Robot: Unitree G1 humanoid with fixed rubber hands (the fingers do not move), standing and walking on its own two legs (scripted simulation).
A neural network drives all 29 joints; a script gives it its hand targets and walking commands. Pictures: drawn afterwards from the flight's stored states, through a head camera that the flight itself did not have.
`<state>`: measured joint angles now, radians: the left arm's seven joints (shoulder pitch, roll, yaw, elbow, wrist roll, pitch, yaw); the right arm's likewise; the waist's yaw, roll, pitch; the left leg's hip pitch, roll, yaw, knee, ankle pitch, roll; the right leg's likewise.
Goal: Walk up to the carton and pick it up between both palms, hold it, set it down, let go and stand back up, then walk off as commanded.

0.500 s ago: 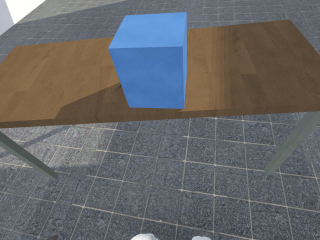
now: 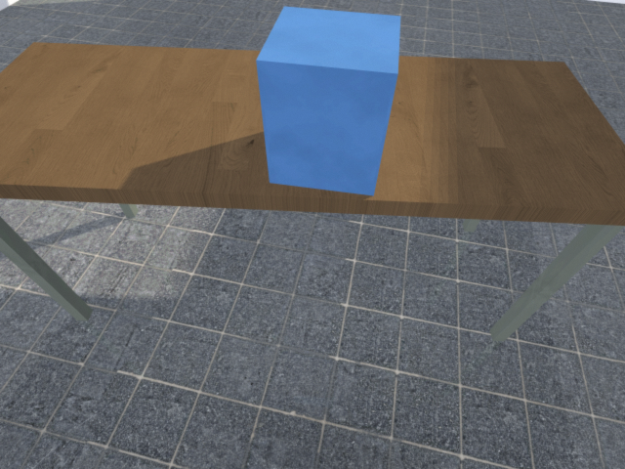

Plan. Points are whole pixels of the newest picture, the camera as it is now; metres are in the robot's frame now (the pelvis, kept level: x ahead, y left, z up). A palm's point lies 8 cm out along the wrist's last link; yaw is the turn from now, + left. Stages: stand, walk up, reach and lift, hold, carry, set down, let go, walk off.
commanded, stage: walk off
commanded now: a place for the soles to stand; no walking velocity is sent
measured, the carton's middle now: (330, 104) +0.72 -0.06 +0.06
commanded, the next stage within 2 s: stand in 0.54 s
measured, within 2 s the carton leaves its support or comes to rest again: neither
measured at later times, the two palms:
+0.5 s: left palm out of the picture +0.09 +0.31 -0.10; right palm out of the picture +0.05 -0.30 -0.10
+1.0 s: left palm out of the picture +0.09 +0.30 -0.10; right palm out of the picture +0.02 -0.31 -0.10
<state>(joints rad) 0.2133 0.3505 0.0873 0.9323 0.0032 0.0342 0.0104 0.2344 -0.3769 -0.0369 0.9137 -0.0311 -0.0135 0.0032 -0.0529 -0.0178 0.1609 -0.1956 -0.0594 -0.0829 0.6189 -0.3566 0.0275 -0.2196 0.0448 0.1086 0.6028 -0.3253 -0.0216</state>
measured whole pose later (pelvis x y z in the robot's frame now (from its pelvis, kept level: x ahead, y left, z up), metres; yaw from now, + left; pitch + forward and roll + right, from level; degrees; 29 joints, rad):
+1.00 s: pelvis -0.02 +0.00 +0.01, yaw +0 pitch -4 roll +0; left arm 0.12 0.35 0.09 0.98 0.01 -0.01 0.00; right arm 0.22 -0.38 -0.04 0.94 -0.03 -0.03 -0.01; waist -0.05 0.01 0.11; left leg -0.19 -0.05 -0.08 0.53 -0.27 0.02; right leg -0.21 0.04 0.11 0.51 -0.23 0.00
